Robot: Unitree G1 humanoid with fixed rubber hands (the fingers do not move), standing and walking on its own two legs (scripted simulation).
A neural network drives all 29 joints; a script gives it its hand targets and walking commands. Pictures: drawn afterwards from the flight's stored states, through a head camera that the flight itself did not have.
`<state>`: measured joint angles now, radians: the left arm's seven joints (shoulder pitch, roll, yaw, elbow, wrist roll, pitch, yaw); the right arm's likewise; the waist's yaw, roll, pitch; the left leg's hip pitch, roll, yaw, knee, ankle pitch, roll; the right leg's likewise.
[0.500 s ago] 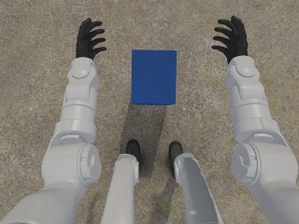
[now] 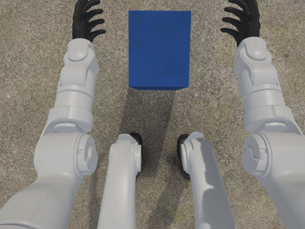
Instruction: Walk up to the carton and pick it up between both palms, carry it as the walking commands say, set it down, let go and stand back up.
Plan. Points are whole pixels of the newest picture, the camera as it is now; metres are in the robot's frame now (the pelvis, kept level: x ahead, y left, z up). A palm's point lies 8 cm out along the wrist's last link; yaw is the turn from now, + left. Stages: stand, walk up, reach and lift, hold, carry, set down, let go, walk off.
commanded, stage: reach and lift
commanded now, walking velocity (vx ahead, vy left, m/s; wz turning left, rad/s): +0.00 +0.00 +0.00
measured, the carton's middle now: (157, 59) +0.52 +0.00 -0.39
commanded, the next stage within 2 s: none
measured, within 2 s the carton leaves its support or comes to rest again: neither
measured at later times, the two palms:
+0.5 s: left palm (105, 54) +0.52 +0.16 -0.28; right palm (220, 52) +0.51 -0.18 -0.28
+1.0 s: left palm (109, 57) +0.52 +0.16 -0.33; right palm (213, 55) +0.51 -0.18 -0.33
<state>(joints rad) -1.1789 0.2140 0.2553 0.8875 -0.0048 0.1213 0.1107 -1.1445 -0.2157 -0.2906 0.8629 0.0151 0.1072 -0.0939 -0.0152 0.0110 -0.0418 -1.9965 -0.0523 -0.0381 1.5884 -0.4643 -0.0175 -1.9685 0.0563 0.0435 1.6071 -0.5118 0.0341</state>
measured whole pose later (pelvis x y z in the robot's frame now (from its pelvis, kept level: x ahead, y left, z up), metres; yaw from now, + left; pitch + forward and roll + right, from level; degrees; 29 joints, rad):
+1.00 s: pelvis -0.02 +0.00 -0.16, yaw -1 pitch +38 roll +0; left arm -1.46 0.34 0.08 1.16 -0.21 0.03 0.12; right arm -1.44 -0.32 -0.10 1.12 0.19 0.04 -0.12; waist -0.01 0.00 0.34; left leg -2.28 -0.05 -0.03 2.19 -0.57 -0.03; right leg -2.25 0.07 0.02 2.21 -0.62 0.04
